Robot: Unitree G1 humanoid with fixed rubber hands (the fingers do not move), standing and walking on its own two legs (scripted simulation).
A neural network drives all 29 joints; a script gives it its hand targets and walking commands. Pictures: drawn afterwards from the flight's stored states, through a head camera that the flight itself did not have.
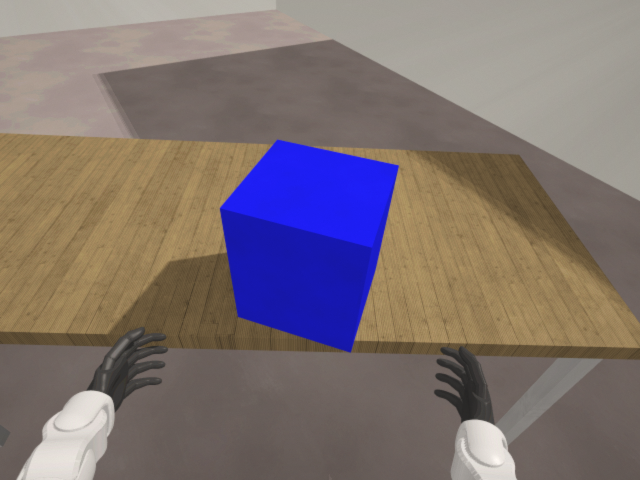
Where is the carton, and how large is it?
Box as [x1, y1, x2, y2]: [220, 140, 398, 352]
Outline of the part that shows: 277,140 220,207 237,314 240,317 350,352 375,269 398,165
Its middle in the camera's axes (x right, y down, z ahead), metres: -0.01 +0.01 +0.65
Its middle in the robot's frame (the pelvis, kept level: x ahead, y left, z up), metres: +0.47 +0.02 +0.02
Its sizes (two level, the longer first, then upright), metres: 0.210 0.200 0.250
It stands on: a table, 0.66 m high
